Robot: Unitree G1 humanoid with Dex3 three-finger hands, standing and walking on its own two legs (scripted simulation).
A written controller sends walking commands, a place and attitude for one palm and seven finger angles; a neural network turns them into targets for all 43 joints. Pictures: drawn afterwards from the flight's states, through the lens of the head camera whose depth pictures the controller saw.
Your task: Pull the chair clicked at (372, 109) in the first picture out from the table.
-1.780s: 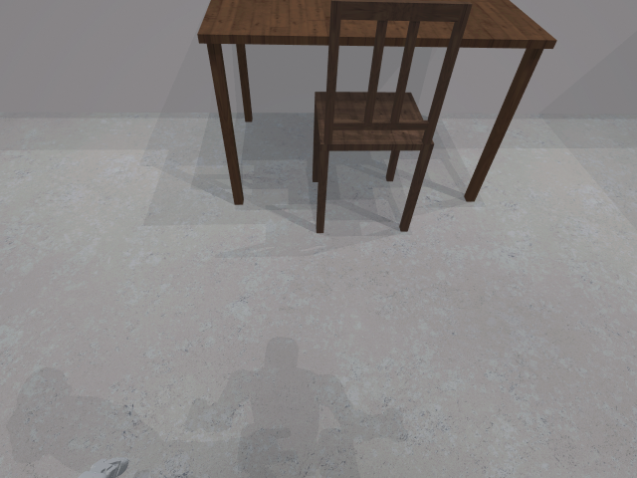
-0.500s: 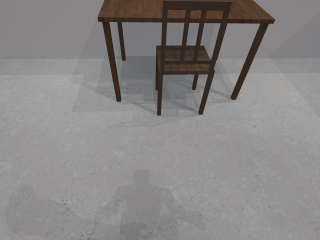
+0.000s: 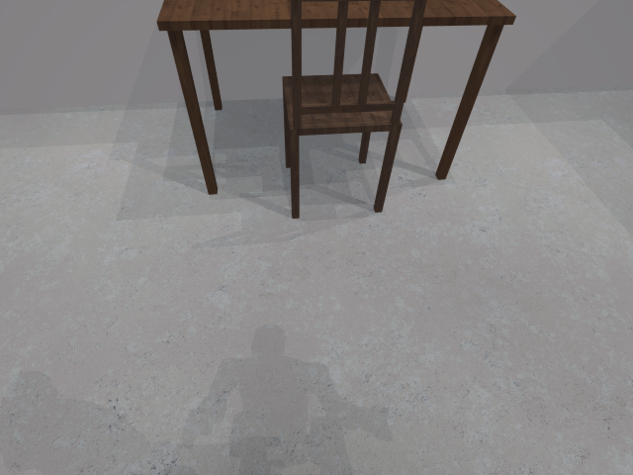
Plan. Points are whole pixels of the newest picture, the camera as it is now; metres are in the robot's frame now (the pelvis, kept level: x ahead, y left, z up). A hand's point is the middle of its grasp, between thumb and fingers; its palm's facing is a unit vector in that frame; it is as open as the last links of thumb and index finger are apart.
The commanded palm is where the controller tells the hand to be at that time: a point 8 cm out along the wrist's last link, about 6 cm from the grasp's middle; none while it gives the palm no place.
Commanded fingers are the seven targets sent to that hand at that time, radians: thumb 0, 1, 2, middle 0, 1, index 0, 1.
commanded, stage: walk to a spot facing it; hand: left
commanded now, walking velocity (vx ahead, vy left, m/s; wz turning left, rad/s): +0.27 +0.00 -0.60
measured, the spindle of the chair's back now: (339, 57) +1.26 +0.02 -0.07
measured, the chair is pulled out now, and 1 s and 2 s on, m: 0.00 0.00 0.00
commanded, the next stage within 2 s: turn to face it in 1.72 s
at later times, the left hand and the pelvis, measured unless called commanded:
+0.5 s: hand out of the picture +0.08 +0.16 -0.16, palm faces -0.15 -0.97 -0.19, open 7.4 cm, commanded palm none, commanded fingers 0.00 0.90 0.90 -0.20 -0.30 -0.20 -0.30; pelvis +0.10 -0.03 +0.01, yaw -15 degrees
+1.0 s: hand (279, 272) +0.50 +0.11 -0.16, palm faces -0.49 -0.85 -0.19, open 7.4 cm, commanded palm none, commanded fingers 0.00 0.90 0.90 -0.20 -0.30 -0.20 -0.30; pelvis +0.30 -0.01 +0.01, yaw -33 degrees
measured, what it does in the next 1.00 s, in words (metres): walks ahead, turning right: left foot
